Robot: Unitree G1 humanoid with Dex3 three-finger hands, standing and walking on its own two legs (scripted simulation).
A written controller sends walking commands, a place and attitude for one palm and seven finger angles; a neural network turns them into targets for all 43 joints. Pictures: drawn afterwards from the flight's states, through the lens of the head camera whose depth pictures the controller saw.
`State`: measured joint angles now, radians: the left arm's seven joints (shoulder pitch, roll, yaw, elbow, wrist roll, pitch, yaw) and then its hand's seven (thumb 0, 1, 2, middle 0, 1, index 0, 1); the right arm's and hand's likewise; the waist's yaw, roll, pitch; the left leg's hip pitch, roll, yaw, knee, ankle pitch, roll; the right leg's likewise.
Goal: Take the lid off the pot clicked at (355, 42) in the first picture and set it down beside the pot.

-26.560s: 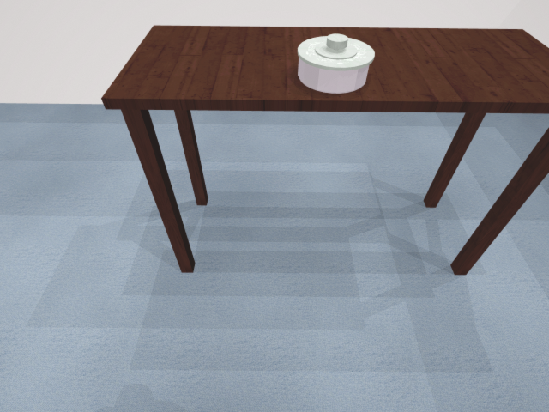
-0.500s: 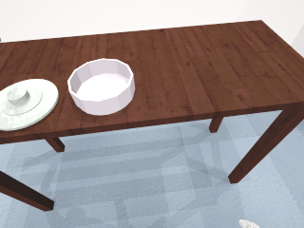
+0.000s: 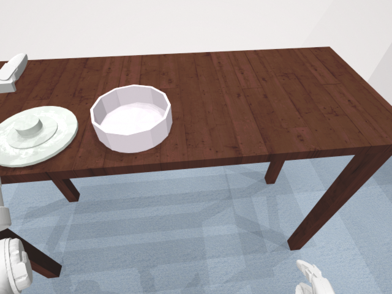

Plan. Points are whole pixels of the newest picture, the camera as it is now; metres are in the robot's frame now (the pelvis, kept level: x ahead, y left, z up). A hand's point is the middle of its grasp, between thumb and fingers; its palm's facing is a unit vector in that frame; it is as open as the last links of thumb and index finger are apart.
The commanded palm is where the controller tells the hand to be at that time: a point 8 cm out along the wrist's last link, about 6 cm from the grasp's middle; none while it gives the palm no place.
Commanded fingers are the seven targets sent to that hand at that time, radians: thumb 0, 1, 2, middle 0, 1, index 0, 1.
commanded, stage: draw the hand back to the body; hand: left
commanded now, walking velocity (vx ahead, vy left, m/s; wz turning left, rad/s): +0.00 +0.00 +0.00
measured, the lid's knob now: (28, 125) +0.43 +0.42 +0.10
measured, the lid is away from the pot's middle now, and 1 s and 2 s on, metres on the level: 0.24 0.24 0.24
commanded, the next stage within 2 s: step back with the hand held close in 1.42 s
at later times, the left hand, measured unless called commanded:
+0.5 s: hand out of the picture +0.29 +0.29 +0.30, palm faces +0.60 -0.78 -0.19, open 8.4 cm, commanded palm +0.23 +0.32 +0.29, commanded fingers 0.00 0.85 0.90 -0.21 -0.31 -0.21 -0.31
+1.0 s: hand out of the picture +0.22 +0.25 +0.29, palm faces +0.54 -0.82 -0.21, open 7.4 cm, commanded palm +0.16 +0.29 +0.28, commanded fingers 0.00 0.90 0.90 -0.20 -0.30 -0.20 -0.30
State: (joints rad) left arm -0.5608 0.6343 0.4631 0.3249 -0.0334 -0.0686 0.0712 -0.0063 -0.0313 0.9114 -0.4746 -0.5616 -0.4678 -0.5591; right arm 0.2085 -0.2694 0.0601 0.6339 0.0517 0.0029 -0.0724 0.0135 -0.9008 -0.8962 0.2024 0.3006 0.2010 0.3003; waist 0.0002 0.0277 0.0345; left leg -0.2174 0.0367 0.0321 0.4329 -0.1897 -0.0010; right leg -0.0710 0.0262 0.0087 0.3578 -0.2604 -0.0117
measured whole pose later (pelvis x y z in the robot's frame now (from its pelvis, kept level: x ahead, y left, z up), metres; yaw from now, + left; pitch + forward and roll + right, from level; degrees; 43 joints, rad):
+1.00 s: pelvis -0.01 -0.01 +0.00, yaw +0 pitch -6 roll -1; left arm 0.05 0.39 0.46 -0.40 -0.13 -0.11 0.09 0.01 0.88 0.90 -0.21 -0.31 -0.21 -0.30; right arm 0.15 -0.22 0.03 0.70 0.00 -0.10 -0.07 0.02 -0.90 -0.90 0.20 0.30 0.20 0.30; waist 0.07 0.06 0.04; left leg -0.10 0.04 0.04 0.37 -0.16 -0.01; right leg 0.04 0.03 0.01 0.30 -0.23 -0.02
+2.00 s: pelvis -0.07 +0.03 -0.01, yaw -1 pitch -1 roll -2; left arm 0.44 0.53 0.57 -0.82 -0.09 -0.22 0.11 0.01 0.88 0.90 -0.22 -0.31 -0.21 -0.30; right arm 0.20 -0.21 -0.01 0.55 0.02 -0.05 -0.04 0.02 -0.90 -0.90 0.20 0.30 0.20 0.30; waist 0.00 0.00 0.06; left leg -0.37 0.01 0.06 0.51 -0.13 0.05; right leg -0.26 -0.01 0.03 0.51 -0.24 0.02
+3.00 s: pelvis -0.30 +0.03 +0.00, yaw +2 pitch -2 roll -1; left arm 0.41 0.49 0.56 -0.82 -0.07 -0.20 0.15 0.01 0.88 0.90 -0.21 -0.31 -0.21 -0.30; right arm 0.24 -0.17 0.00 0.60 0.02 -0.10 -0.05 0.02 -0.90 -0.90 0.20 0.30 0.20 0.30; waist -0.03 -0.01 0.03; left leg -0.35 0.05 -0.02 0.54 -0.36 0.00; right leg -0.29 0.01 -0.04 0.53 -0.38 -0.04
